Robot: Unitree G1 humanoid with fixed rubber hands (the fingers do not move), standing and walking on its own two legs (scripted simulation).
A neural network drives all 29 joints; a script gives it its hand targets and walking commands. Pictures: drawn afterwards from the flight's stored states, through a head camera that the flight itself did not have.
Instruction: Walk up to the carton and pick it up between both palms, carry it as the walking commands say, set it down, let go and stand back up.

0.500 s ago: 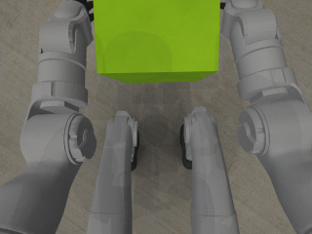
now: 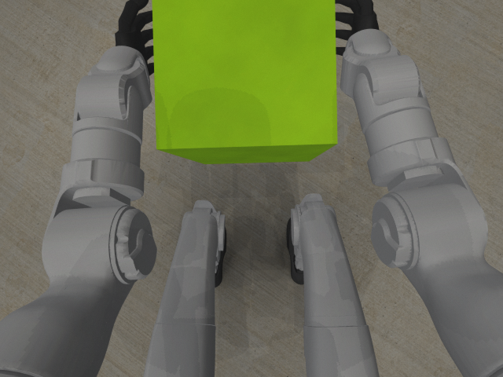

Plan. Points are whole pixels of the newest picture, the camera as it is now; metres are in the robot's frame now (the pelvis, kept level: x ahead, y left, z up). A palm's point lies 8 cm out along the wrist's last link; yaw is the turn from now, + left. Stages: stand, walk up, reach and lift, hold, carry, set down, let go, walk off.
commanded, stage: reach and lift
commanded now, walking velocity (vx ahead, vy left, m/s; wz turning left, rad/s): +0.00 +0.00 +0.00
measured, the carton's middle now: (250, 86) +0.50 +0.02 -0.09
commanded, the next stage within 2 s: none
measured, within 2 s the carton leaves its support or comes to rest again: neither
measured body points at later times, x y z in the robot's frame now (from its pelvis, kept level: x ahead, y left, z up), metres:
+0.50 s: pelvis +0.01 -0.01 +0.06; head +0.21 -0.03 +0.45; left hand +0.49 +0.16 +0.06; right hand +0.51 -0.13 +0.04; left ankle +0.16 +0.16 -0.56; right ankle +0.17 -0.10 -0.56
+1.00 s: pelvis +0.10 -0.01 +0.14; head +0.14 -0.03 +0.59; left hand +0.47 +0.17 +0.15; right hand +0.49 -0.13 +0.14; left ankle +0.16 +0.17 -0.56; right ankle +0.17 -0.10 -0.56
